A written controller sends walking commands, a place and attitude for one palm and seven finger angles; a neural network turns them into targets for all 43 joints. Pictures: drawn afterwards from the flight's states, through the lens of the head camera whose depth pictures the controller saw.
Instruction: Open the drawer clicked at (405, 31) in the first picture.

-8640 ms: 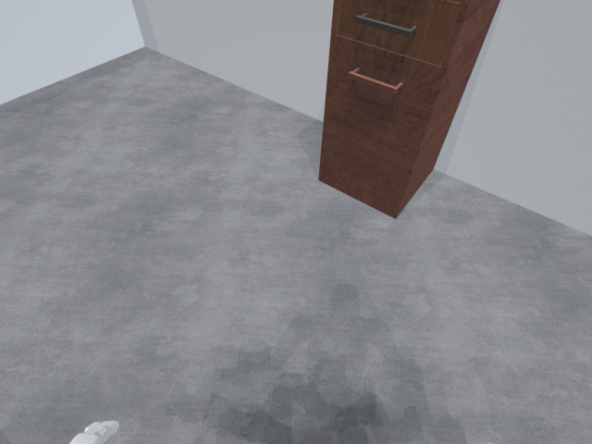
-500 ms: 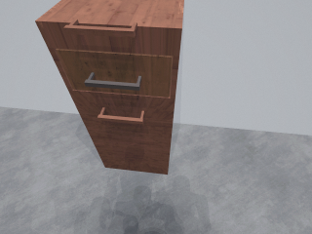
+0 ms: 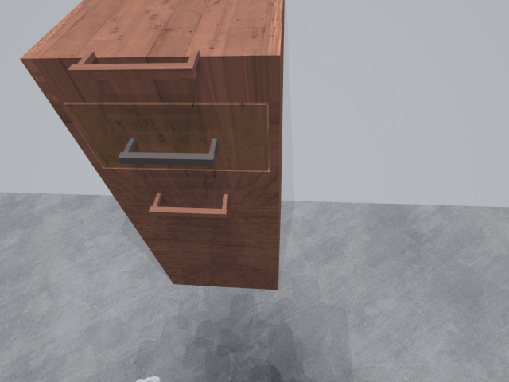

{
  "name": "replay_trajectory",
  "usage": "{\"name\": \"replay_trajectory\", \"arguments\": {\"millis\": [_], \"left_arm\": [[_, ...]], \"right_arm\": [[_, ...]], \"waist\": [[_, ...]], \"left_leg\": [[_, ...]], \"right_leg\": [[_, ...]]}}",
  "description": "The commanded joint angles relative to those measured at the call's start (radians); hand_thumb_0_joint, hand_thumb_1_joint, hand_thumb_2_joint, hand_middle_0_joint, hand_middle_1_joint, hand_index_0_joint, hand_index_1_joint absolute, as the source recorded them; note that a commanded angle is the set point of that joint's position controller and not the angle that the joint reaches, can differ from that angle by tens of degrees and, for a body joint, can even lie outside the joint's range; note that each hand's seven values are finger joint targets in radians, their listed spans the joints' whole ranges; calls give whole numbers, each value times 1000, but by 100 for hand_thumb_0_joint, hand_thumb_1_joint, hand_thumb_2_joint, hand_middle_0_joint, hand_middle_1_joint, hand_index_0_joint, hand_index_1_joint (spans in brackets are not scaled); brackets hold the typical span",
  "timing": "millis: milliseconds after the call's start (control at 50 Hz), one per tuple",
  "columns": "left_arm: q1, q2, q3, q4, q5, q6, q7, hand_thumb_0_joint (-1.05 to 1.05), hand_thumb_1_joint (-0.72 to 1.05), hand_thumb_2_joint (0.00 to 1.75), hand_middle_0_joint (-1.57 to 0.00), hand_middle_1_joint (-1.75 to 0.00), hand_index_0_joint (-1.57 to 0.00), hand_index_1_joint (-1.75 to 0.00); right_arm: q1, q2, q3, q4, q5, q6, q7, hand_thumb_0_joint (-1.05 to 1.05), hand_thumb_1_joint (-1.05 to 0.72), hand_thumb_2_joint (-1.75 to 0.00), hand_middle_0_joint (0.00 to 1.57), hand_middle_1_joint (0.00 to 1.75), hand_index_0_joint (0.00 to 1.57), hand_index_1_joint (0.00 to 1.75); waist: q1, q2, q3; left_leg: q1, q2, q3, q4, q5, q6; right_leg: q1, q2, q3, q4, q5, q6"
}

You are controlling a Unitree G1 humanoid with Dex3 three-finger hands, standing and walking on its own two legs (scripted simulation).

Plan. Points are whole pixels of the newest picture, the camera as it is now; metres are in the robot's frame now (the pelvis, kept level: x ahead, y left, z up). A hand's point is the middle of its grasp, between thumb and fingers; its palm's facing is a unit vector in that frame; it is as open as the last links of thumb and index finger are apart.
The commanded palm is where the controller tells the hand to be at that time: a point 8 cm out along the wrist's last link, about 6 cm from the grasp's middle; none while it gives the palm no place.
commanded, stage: come to a stop and stand still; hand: left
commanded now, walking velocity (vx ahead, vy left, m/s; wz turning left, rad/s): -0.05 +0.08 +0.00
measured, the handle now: (169, 151) +0.52 +0.19 +0.05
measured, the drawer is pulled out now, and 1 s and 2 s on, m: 0.00 0.00 0.00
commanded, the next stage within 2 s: look again from close up in 0.84 s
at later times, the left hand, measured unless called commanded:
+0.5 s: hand out of the picture -0.04 +0.18 -0.16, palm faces +0.02 -0.97 -0.23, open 7.4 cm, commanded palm none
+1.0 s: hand out of the picture -0.03 +0.20 -0.16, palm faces +0.00 -0.98 -0.20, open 7.4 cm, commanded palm none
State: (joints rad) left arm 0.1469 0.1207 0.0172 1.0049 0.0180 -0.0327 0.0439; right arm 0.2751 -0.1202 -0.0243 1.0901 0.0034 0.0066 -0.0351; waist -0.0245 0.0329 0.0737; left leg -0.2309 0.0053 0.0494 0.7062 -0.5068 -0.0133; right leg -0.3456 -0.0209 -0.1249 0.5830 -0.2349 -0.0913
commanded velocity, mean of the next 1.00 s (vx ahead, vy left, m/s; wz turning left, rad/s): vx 0.00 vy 0.00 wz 0.00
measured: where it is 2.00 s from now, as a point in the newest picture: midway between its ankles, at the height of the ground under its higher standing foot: outside the picture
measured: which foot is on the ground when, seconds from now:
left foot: up 0.00-0.10, down 0.12-1.00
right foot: down 0.00-1.00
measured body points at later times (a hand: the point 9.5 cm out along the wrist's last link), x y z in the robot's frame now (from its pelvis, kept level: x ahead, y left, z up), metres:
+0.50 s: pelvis -0.03 +0.01 +0.00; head -0.03 -0.01 +0.45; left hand -0.04 +0.23 -0.15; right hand -0.05 -0.20 -0.17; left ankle -0.03 +0.14 -0.73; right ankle +0.05 -0.07 -0.73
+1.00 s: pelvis -0.02 +0.04 +0.01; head -0.03 +0.02 +0.46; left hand -0.03 +0.25 -0.15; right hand -0.08 -0.16 -0.16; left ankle -0.03 +0.14 -0.73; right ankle +0.05 -0.06 -0.73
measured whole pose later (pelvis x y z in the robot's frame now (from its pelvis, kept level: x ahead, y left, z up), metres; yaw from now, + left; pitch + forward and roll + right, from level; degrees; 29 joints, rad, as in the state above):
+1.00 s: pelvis -0.02 +0.04 +0.01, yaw -2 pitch -1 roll +2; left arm 0.33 0.11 0.00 1.11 0.01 -0.02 0.03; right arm 0.40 -0.13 0.02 1.11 -0.02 -0.02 -0.02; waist -0.01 0.02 0.00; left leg -0.17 -0.02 0.08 0.46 -0.27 0.02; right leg -0.33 -0.02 -0.05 0.48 -0.14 -0.03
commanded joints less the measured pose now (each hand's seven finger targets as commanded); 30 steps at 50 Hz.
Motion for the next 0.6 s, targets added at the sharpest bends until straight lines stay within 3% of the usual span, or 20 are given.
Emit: {"name": "replay_trajectory", "arguments": {"millis": [0, 60, 80, 120, 140, 160, 200, 280, 320, 360, 380, 400, 420, 440, 480, 500, 520, 560, 580], "left_arm": [[98, 189, 52, -26, 6, 15, 7, 0, 90, 90, -20, -30, -20, -30], [61, 180, 52, -34, 0, 31, 1, 0, 90, 90, -20, -30, -20, -30], [51, 162, 48, -40, -3, 36, -2, 0, 90, 90, -20, -30, -20, -30], [48, 129, 41, -50, -6, 46, -10, 0, 90, 90, -20, -30, -20, -30], [60, 115, 40, -46, -3, 49, -12, 0, 90, 90, -20, -30, -20, -30], [81, 110, 34, -33, -1, 46, -14, 0, 90, 90, -20, -30, -20, -30], [128, 111, 26, -5, -1, 38, -18, 0, 90, 90, -20, -30, -20, -30], [146, 129, 22, 18, -2, 29, -16, 0, 90, 90, -20, -30, -20, -30], [151, 132, 21, 29, -4, 26, -16, 0, 90, 90, -20, -30, -20, -30], [164, 122, 19, 37, -4, 24, -15, 0, 90, 90, -20, -30, -20, -30], [280, 153, 15, 57, 2, 3, 27, 0, 90, 90, -20, -30, -20, -30], [230, 200, 20, 22, 1, -2, 16, 0, 90, 90, -20, -30, -20, -30], [190, 207, 26, -2, 4, -3, 13, 0, 90, 90, -20, -30, -20, -30], [163, 215, 28, -14, 3, -1, 12, 0, 90, 90, -20, -30, -20, -30], [150, 184, 31, -10, 0, 2, 10, 0, 90, 90, -20, -30, -20, -30], [156, 163, 27, -2, -1, 5, 7, 0, 90, 90, -20, -30, -20, -30], [165, 146, 23, 6, -2, 10, 4, 0, 90, 90, -20, -30, -20, -30], [197, 116, 14, 21, -3, 18, -3, 0, 90, 90, -20, -30, -20, -30], [218, 104, 10, 31, -3, 16, -6, 0, 90, 90, -20, -30, -20, -30]], "right_arm": [[123, -23, -11, -19, -9, 8, 3, 0, -90, -90, 20, 30, 20, 30], [172, -31, -10, -3, -15, 7, 5, 0, -90, -90, 20, 30, 20, 30], [181, -46, -11, -3, -18, 1, 5, 0, -90, -90, 20, 30, 20, 30], [125, -93, -14, -34, -27, -4, 6, 0, -90, -90, 20, 30, 20, 30], [78, -98, -13, -49, -28, -9, 7, 0, -90, -90, 20, 30, 20, 30], [40, -105, -9, -63, -26, -12, 5, 0, -90, -90, 20, 30, 20, 30], [45, -108, -5, -69, -25, -14, 4, 0, -90, -90, 20, 30, 20, 30], [126, -89, 4, -37, -25, -5, 7, 0, -90, -90, 20, 30, 20, 30], [165, -80, 9, -18, -25, -2, 8, 0, -90, -90, 20, 30, 20, 30], [186, -71, 13, -5, -26, -4, 8, 0, -90, -90, 20, 30, 20, 30], [57, -155, -10, -69, -23, -18, 21, 0, -90, -90, 20, 30, 20, 30], [117, -83, 0, -99, -16, -5, 22, 0, -90, -90, 20, 30, 20, 30], [144, -75, -1, -93, -18, -3, 25, 0, -90, -90, 20, 30, 20, 30], [191, -65, -2, -86, -23, 3, 28, 0, -90, -90, 20, 30, 20, 30], [256, -54, 3, -69, -25, -2, 27, 0, -90, -90, 20, 30, 20, 30], [262, -56, 4, -64, -25, -7, 26, 0, -90, -90, 20, 30, 20, 30], [256, -60, 5, -63, -28, -11, 24, 0, -90, -90, 20, 30, 20, 30], [215, -75, 7, -75, -35, -20, 20, 0, -90, -90, 20, 30, 20, 30], [189, -85, 9, -80, -34, -23, 19, 0, -90, -90, 20, 30, 20, 30]], "waist": [[22, -137, -141], [-4, -124, -106], [-6, -64, -87], [22, 81, -20], [38, 139, 4], [55, 130, 13], [62, 48, -8], [30, -58, 13], [17, -83, 19], [14, -67, 17], [66, -64, 36], [9, -67, -94], [-6, -63, -107], [-28, -49, -114], [-44, -107, -76], [-38, -91, -43], [-29, -36, -2], [4, 68, 57], [22, 33, 76]], "left_leg": [[-20, 7, 1, -68, 67, -9], [120, 7, 20, -272, 230, 0], [136, 35, -2, -324, 242, 14], [-38, 144, -127, -417, 182, 66], [-122, 180, -160, -480, 142, 80], [-170, 182, -155, -487, 124, 82], [-171, 138, -119, -462, 90, 65], [-95, 75, -69, -399, 79, 47], [-50, 62, -49, -370, 107, 45], [-40, 65, -52, -379, 116, 47], [-85, 91, 34, -206, 165, 12], [-41, 31, -7, -109, 79, 9], [-3, 32, -4, -72, 80, 17], [47, 23, 13, -98, 115, 28], [73, 18, 6, -180, 149, 39], [61, 23, -7, -221, 148, 43], [22, 38, -29, -263, 121, 48], [-143, 92, -115, -399, -3, 69], [-219, 108, -135, -435, -39, 75]], "right_leg": [[148, -262, 282, -203, 465, -117], [8, -200, 259, -220, 95, -47], [-22, -158, 237, -200, -5, -18], [18, -58, 162, -165, -114, 43], [84, -37, 126, -120, -73, 59], [139, -38, 118, -102, -21, 60], [186, -55, 147, -144, 2, 58], [98, -94, 224, -284, -189, 47], [45, -104, 233, -318, -243, 43], [40, -97, 222, -317, -229, 45], [114, -124, 222, -269, 107, 108], [75, -223, 371, -346, -243, 25], [-10, -239, 389, -376, -380, -28], [-58, -226, 350, -366, -390, -42], [-112, -183, 297, -339, -386, -22], [-126, -157, 272, -312, -374, -8], [-134, -129, 251, -280, -363, 7], [-37, -62, 193, -190, -262, 35], [41, -46, 174, -158, -187, 44]]}}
